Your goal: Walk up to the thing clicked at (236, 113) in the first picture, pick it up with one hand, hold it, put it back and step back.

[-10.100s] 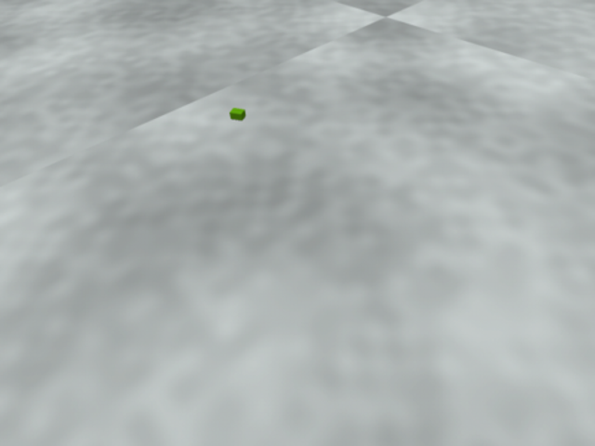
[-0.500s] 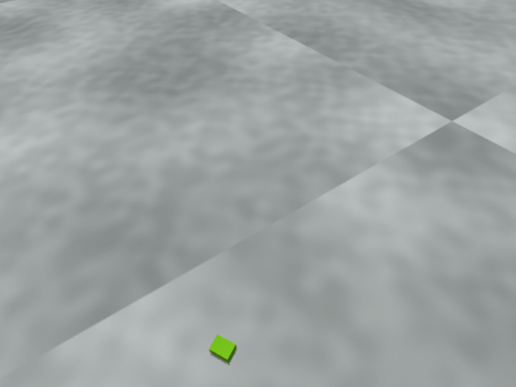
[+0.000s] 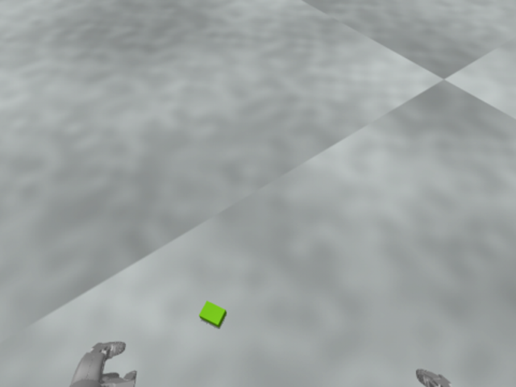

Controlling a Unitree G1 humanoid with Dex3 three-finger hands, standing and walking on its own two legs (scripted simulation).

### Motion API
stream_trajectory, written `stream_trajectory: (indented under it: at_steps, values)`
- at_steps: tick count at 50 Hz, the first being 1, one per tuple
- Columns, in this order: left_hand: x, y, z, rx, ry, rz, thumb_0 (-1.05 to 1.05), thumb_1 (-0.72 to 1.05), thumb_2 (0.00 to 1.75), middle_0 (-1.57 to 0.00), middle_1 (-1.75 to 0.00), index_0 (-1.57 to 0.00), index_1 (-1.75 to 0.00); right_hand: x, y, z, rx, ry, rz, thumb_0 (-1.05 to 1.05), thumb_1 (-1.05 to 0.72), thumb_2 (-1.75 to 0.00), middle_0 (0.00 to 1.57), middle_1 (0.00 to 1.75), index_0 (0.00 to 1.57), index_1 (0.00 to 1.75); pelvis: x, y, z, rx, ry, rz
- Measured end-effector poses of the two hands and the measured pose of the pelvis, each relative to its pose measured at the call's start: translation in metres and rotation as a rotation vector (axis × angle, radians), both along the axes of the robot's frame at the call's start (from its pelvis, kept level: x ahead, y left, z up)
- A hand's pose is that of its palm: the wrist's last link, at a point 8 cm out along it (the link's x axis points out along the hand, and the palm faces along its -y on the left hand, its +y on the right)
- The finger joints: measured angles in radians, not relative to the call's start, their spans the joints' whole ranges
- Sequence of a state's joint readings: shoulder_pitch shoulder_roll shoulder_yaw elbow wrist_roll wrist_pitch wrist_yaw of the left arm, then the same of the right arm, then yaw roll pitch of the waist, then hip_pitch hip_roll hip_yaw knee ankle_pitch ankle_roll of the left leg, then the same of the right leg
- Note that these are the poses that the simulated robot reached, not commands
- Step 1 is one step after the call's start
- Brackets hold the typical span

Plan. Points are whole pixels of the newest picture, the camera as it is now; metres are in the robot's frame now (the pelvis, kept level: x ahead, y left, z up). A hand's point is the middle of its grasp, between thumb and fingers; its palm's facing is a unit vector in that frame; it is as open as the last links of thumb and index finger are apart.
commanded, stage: rise first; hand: left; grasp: from above
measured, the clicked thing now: (213, 314) +0.43 +0.20 -0.74
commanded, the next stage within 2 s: none
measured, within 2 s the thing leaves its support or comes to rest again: neither
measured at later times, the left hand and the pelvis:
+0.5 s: hand out of the picture +0.15 +0.27 -0.22, palm faces -0.03 -0.84 -0.54, open 14.1 cm; pelvis +0.00 +0.01 -0.06, yaw -1 degrees
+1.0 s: hand (144, 379) +0.18 +0.29 -0.34, palm faces -0.17 -0.54 -0.82, open 14.0 cm; pelvis -0.04 +0.00 -0.17, yaw -1 degrees
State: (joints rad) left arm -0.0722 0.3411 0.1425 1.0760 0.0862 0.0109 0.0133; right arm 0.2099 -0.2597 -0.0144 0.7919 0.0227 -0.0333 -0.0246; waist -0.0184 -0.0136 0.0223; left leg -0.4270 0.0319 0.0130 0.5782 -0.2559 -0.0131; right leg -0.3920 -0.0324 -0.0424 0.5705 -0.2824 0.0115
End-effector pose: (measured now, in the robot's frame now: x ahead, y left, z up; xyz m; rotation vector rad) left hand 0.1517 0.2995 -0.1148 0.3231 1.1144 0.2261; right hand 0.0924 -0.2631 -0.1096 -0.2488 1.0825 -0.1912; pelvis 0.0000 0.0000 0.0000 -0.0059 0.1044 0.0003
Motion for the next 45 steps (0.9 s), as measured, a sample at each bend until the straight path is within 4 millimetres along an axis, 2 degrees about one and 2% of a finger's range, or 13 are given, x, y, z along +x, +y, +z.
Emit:
stream_trajectory:
  at_steps: [4, 8, 13, 17, 26, 32, 40, 45]
  values:
    - [0.009, -0.003, -0.005, 0.035, 0.030, -0.021, 0.01, 0.23, 0.89, -0.18, -0.79, -0.19, -0.79, -0.005, 0.008, -0.004, 0.025, -0.017, -0.023, 0.00, -0.92, -0.90, 0.20, 0.30, 0.21, 0.30, 0.002, 0.002, -0.006, -0.004, 0.025, -0.007]
    - [0.004, -0.004, -0.015, 0.063, 0.084, -0.018, 0.01, -0.06, 0.89, -0.19, -0.88, -0.19, -0.88, -0.001, 0.012, -0.008, 0.034, -0.043, -0.021, 0.01, -0.93, -0.90, 0.20, 0.30, 0.21, 0.30, 0.004, 0.005, -0.013, -0.007, 0.054, -0.010]
    - [-0.003, 0.001, -0.034, 0.110, 0.113, -0.005, 0.01, -0.34, 0.92, -0.17, -0.97, -0.17, -0.98, 0.012, 0.013, -0.020, 0.016, -0.081, 0.011, 0.01, -0.93, -0.91, 0.20, 0.30, 0.21, 0.30, 0.004, 0.007, -0.030, -0.011, 0.107, -0.010]
    - [-0.004, 0.004, -0.046, 0.152, 0.106, 0.004, 0.00, -0.47, 0.96, -0.15, -1.02, -0.14, -1.03, 0.027, 0.015, -0.031, 0.000, -0.111, 0.031, 0.01, -0.92, -0.90, 0.20, 0.30, 0.21, 0.30, 0.004, 0.008, -0.045, -0.015, 0.142, -0.010]
    - [-0.007, 0.004, -0.059, 0.209, 0.136, 0.015, 0.00, -0.55, 0.99, -0.10, -1.06, -0.09, -1.08, 0.061, 0.026, -0.046, -0.015, -0.172, 0.061, 0.01, -0.88, -0.89, 0.20, 0.30, 0.21, 0.30, 0.004, 0.009, -0.063, -0.026, 0.194, -0.005]
    - [-0.012, 0.003, -0.072, 0.265, 0.161, 0.015, 0.00, -0.53, 0.98, -0.09, -1.05, -0.08, -1.07, 0.073, 0.032, -0.057, -0.012, -0.206, 0.083, 0.01, -0.86, -0.89, 0.20, 0.30, 0.21, 0.30, 0.000, 0.008, -0.075, -0.029, 0.223, -0.001]
    - [-0.021, 0.007, -0.096, 0.362, 0.193, -0.001, 0.00, -0.50, 0.96, -0.09, -1.04, -0.09, -1.05, 0.065, 0.032, -0.084, -0.016, -0.194, 0.101, 0.01, -0.87, -0.89, 0.20, 0.30, 0.21, 0.30, -0.010, 0.006, -0.098, -0.032, 0.265, 0.007]
    - [-0.004, 0.008, -0.130, 0.474, 0.204, -0.052, 0.00, -0.50, 0.97, -0.10, -1.02, -0.09, -1.03, 0.049, 0.024, -0.120, -0.037, -0.149, 0.126, 0.01, -0.88, -0.89, 0.21, 0.30, 0.21, 0.30, -0.022, 0.004, -0.128, -0.030, 0.324, 0.005]
